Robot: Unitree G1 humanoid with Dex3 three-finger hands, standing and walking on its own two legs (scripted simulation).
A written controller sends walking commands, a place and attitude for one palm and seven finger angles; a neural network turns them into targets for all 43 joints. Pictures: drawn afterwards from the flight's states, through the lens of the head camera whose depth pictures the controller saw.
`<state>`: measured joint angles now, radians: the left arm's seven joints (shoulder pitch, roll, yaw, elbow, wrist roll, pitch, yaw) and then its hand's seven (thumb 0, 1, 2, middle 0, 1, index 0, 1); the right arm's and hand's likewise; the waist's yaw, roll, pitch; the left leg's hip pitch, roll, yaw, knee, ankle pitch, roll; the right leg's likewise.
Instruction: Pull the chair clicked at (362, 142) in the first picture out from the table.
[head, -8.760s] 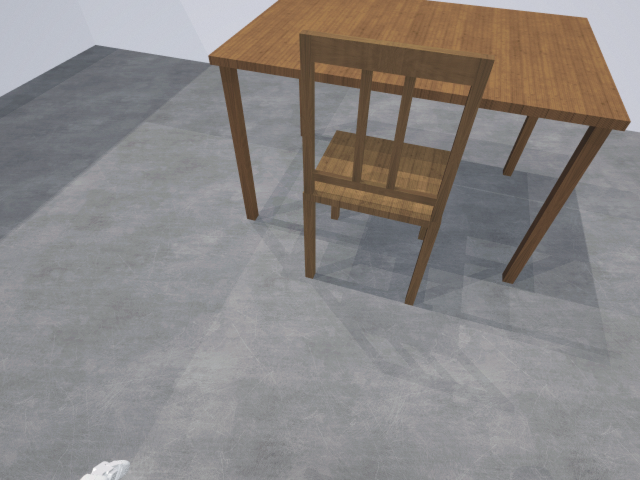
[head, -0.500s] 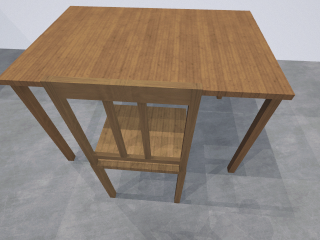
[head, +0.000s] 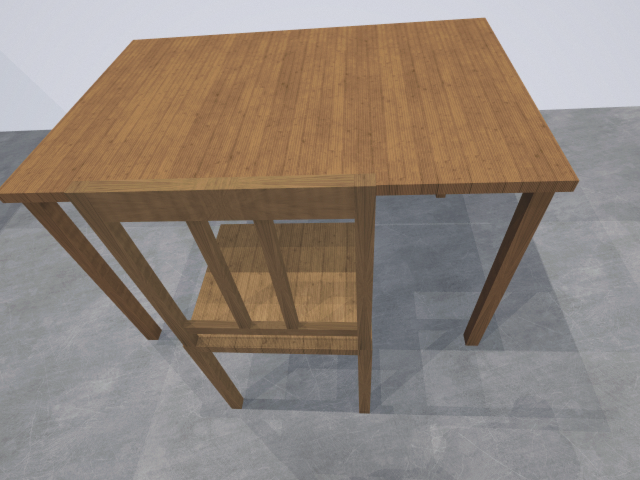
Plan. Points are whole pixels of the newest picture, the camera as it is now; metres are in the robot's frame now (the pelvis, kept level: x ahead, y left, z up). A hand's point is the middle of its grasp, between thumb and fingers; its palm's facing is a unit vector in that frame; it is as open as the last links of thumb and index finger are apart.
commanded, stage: come to a stop and stand still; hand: left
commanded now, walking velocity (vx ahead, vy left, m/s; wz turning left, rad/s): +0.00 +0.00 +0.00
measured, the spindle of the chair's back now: (224, 279) +0.45 +0.21 -0.08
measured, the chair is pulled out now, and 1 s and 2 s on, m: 0.00 0.00 0.00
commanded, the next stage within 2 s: look again from close up in 0.04 s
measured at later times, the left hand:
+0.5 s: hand out of the picture +0.02 +0.18 -0.16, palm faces +0.04 -0.97 -0.26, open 7.3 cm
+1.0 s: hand out of the picture -0.01 +0.17 -0.17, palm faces +0.03 -0.98 -0.22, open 7.3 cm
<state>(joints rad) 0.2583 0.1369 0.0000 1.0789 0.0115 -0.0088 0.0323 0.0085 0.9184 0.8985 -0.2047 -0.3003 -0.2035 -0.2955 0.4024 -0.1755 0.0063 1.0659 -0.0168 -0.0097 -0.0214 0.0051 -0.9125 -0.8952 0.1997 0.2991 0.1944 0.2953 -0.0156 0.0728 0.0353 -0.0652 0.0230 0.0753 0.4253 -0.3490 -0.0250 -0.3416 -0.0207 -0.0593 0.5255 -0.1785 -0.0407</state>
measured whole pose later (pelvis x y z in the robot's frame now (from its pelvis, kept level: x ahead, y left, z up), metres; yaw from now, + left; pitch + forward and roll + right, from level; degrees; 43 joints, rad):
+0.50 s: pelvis +0.00 +0.00 +0.00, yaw +1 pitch -1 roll +1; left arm 0.24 0.14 0.00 1.12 0.01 -0.01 0.04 0.01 0.93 0.90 -0.20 -0.30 -0.20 -0.30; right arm 0.35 -0.14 0.01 1.10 -0.01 -0.02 -0.03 0.00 -0.91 -0.90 0.20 0.30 0.19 0.30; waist -0.01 0.05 0.04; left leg -0.03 0.03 0.06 0.40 -0.34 -0.03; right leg -0.30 -0.01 -0.08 0.49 -0.17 -0.04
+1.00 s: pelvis +0.00 +0.00 +0.00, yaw +0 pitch -1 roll +1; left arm 0.29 0.13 0.00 1.13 0.02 -0.01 0.04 0.01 0.92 0.90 -0.20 -0.30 -0.20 -0.30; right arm 0.39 -0.11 0.01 1.13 -0.01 -0.02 -0.03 0.00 -0.91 -0.90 0.20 0.30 0.19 0.30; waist 0.00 0.03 0.05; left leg -0.03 0.03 0.07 0.39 -0.34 -0.02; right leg -0.29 -0.02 -0.07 0.48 -0.16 -0.03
